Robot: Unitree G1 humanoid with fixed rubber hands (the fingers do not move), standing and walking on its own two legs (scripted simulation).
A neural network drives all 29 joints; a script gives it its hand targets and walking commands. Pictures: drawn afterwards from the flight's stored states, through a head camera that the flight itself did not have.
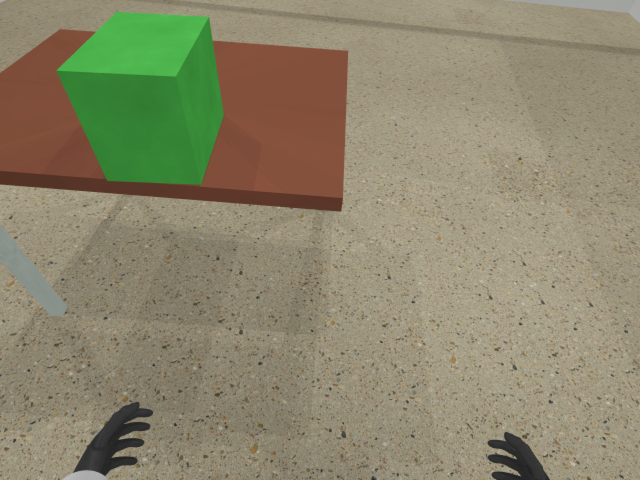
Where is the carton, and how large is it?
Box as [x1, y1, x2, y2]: [56, 12, 223, 184]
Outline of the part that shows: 116,12 56,70 107,180 200,184 223,115 208,17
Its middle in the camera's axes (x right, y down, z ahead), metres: -0.34 -0.30 +0.82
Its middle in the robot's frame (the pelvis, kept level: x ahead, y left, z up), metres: +0.82 +0.36 +0.05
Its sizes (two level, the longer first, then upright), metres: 0.280 0.197 0.235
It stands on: a table, 0.68 m high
